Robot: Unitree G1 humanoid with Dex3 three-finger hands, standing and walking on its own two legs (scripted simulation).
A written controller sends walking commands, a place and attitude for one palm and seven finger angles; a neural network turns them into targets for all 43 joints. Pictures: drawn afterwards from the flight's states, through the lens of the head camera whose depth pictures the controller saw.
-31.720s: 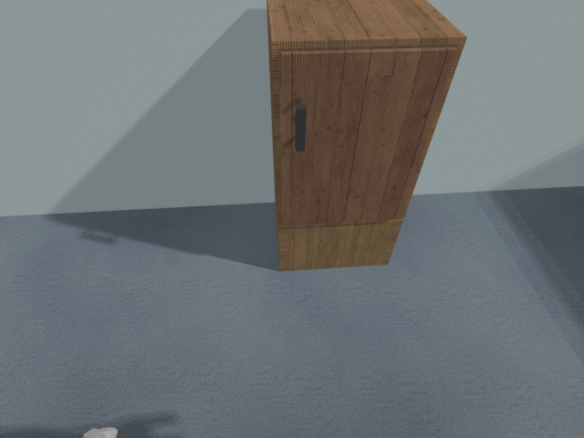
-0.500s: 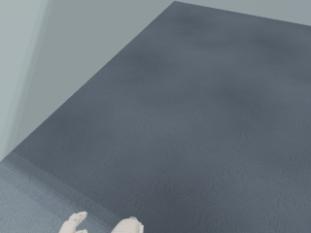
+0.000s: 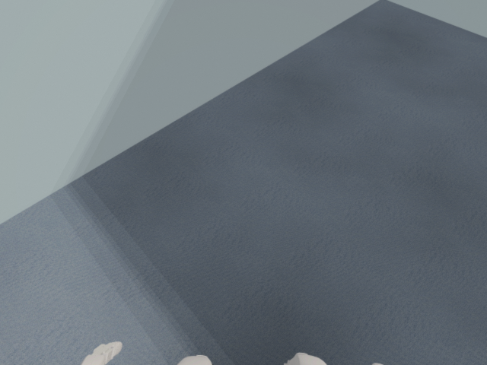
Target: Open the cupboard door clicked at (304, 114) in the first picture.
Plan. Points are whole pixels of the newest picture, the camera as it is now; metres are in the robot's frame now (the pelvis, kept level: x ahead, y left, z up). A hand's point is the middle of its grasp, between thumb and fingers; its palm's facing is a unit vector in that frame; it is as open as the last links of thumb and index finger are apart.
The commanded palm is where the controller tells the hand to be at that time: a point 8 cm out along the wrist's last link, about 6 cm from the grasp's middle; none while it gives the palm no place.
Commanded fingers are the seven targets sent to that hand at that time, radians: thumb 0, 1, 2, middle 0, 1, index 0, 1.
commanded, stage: turn to face it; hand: left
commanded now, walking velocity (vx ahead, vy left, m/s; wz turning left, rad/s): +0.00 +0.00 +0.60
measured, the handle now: out of the picture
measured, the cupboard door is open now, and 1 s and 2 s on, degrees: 43 43 43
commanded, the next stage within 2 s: none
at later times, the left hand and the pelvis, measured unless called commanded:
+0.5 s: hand out of the picture +0.01 +0.21 -0.18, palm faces +0.34 -0.92 -0.22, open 7.4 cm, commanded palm none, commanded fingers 0.00 0.90 0.90 -0.20 -0.30 -0.20 -0.30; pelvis +0.01 -0.01 +0.00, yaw +19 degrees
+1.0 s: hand out of the picture -0.01 +0.16 -0.16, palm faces +0.58 -0.79 -0.21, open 7.4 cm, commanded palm none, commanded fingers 0.00 0.90 0.90 -0.20 -0.30 -0.20 -0.30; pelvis +0.04 -0.04 +0.00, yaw +37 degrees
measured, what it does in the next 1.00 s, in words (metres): steps on the spot, turning left: right foot, then left foot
